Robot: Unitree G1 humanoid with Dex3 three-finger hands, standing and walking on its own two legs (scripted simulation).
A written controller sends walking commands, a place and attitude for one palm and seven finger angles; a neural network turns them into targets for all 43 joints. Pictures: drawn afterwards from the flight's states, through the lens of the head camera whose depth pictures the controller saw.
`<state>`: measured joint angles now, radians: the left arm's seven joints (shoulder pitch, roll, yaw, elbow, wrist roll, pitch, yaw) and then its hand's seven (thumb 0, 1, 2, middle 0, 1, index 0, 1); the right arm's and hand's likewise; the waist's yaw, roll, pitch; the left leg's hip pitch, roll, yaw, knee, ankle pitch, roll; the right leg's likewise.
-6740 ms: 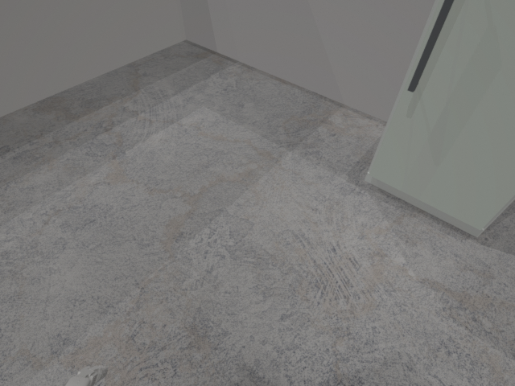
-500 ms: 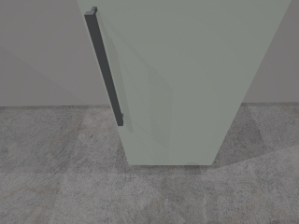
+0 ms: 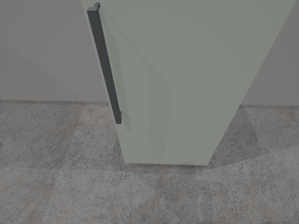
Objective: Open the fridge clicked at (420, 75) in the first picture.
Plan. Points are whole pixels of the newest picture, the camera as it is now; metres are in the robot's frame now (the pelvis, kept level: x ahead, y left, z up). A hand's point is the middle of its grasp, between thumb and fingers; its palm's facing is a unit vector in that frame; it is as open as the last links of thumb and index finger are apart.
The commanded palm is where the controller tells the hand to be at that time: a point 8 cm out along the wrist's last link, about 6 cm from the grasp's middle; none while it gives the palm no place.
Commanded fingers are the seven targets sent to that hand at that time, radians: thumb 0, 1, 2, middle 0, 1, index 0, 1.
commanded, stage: shuffle to correct the standing spot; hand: left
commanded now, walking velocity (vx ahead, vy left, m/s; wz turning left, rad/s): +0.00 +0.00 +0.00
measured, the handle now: (110, 77) +0.55 +0.18 +0.08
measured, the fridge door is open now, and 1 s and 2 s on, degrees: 0 0 0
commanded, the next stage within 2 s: come to a stop and stand still in 0.36 s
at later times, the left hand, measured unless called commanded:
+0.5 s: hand out of the picture +0.07 +0.19 -0.18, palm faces +0.07 -0.97 -0.21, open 7.3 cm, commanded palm none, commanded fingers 0.00 0.90 0.90 -0.20 -0.30 -0.20 -0.30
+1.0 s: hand out of the picture +0.10 +0.19 -0.18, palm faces +0.05 -0.98 -0.20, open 7.3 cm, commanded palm none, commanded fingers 0.00 0.90 0.90 -0.20 -0.30 -0.20 -0.30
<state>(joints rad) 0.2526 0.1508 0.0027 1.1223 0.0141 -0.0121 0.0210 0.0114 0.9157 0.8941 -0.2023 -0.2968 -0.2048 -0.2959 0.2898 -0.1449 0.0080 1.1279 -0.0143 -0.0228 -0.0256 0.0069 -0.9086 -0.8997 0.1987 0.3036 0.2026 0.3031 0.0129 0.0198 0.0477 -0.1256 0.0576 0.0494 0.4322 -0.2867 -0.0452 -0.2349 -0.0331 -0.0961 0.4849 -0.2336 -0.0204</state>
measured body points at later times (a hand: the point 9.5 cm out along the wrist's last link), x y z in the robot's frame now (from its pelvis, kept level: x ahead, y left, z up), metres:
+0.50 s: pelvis +0.06 +0.01 -0.02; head +0.10 -0.01 +0.43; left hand +0.07 +0.24 -0.17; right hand -0.03 -0.19 -0.18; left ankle -0.03 +0.14 -0.73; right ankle +0.07 -0.07 -0.74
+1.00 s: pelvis +0.10 +0.02 -0.01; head +0.15 +0.01 +0.44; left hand +0.10 +0.24 -0.16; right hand +0.19 -0.20 -0.16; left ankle +0.13 +0.14 -0.74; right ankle +0.07 -0.07 -0.74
